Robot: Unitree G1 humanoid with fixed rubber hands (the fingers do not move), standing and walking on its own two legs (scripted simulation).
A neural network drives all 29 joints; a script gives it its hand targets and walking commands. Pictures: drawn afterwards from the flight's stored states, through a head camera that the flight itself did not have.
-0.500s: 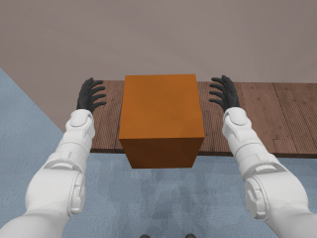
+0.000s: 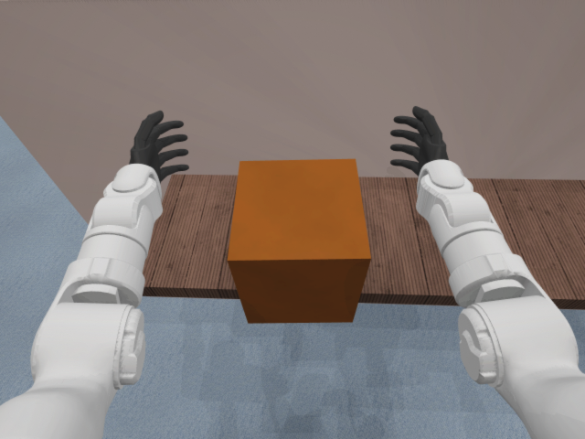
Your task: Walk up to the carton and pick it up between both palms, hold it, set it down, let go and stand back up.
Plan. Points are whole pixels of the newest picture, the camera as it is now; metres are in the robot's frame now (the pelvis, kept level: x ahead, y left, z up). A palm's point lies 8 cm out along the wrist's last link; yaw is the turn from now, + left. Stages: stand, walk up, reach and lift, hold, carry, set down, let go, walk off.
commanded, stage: set down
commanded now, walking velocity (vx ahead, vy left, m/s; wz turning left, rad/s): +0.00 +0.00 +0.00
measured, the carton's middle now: (298, 245) +0.40 +0.01 -0.01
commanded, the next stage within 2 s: let go in 1.70 s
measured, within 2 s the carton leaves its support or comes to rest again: neither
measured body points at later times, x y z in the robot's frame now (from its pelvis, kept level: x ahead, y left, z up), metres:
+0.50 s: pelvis +0.00 +0.00 +0.00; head +0.03 +0.00 +0.45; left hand +0.42 +0.21 +0.10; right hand +0.41 -0.18 +0.09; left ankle +0.01 +0.11 -0.75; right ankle +0.00 -0.13 -0.75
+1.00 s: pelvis +0.00 +0.00 +0.00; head +0.02 +0.01 +0.45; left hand +0.34 +0.22 +0.05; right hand +0.34 -0.18 +0.04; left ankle +0.01 +0.11 -0.75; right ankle +0.00 -0.13 -0.75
